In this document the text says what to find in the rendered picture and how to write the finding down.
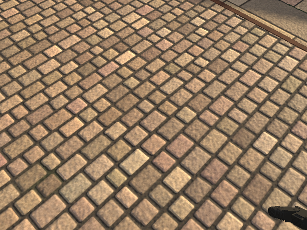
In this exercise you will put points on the robot right hand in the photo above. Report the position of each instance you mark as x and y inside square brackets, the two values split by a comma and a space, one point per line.
[296, 215]

